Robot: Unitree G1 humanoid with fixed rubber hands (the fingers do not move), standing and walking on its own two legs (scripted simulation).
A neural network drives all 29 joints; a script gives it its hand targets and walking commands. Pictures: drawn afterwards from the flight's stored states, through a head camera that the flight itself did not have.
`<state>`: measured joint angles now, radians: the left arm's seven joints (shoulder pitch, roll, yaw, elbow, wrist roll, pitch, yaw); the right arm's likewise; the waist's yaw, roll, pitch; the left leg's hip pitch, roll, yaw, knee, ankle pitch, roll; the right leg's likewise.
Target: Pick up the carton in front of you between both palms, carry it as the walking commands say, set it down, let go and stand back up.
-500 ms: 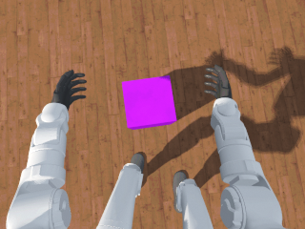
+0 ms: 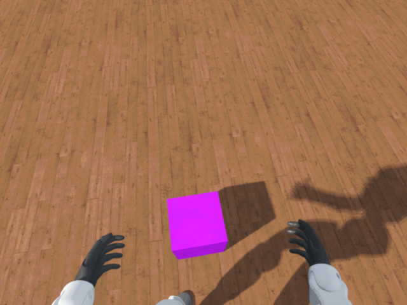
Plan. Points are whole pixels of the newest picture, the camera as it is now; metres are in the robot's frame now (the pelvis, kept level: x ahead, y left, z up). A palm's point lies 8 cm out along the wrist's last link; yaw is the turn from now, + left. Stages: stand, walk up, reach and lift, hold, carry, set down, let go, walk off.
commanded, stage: let go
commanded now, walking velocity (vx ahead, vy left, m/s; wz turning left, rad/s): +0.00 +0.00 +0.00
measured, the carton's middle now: (197, 227) +0.42 +0.08 -0.64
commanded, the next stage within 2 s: stand in 0.66 s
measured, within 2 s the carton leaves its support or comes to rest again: neither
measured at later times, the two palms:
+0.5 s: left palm (104, 271) +0.18 +0.20 -0.06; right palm (367, 302) +0.18 -0.26 -0.06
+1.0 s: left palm out of the picture +0.10 +0.28 -0.10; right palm out of the picture +0.16 -0.25 -0.11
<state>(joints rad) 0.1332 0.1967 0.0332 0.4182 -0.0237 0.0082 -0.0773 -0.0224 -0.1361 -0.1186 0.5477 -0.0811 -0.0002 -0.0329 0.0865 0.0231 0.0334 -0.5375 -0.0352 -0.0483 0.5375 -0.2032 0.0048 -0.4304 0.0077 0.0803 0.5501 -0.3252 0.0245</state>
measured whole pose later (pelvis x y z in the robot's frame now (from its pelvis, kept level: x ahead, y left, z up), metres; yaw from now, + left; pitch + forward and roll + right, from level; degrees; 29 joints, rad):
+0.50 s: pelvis +0.02 -0.03 +0.01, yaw +0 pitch -2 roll +1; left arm 0.22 0.23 0.05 0.41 0.03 0.16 -0.05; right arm 0.23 -0.21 -0.03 0.45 0.00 0.08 0.03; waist 0.00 -0.03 0.06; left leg -0.18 -0.01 -0.06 0.44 -0.23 -0.03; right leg -0.08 0.02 0.06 0.47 -0.35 -0.02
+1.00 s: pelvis +0.05 +0.00 -0.01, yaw +6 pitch +5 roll +1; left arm 0.36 0.31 0.03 0.61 0.02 -0.02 0.06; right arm 0.34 -0.25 -0.02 0.72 -0.03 -0.06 0.00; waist 0.02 -0.04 -0.08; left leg -0.40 -0.10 -0.12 0.68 -0.36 0.02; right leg -0.23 -0.06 -0.03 0.64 -0.49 0.03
